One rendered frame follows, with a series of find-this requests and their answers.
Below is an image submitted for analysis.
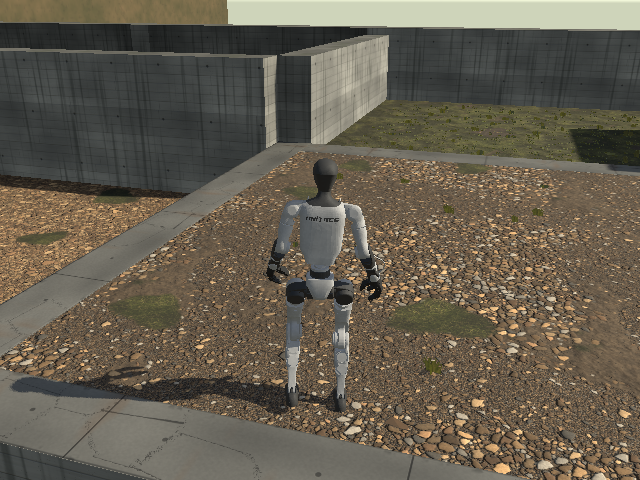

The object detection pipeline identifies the right robot upper arm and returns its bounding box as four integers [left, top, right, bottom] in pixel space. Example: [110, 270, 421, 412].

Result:
[344, 203, 370, 259]

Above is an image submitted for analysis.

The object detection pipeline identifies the robot left foot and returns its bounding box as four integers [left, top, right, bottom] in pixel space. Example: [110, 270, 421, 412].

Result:
[285, 383, 299, 407]

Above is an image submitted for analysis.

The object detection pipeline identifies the left robot upper arm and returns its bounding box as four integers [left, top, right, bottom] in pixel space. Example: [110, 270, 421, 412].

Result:
[274, 200, 303, 254]

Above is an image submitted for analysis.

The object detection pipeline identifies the right robot hand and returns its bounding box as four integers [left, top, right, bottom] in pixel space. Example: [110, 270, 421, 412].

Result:
[360, 277, 383, 301]

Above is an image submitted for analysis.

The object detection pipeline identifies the right robot forearm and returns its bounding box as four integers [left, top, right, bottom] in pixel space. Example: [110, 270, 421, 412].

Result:
[360, 244, 380, 282]

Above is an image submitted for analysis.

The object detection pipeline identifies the robot left shin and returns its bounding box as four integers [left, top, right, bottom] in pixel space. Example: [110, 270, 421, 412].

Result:
[285, 323, 300, 393]

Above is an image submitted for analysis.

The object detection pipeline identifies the left robot hand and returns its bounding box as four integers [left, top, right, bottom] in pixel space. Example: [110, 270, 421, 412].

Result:
[266, 266, 289, 284]

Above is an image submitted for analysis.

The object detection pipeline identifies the left robot forearm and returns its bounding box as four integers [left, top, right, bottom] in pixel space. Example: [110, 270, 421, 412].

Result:
[268, 238, 285, 270]

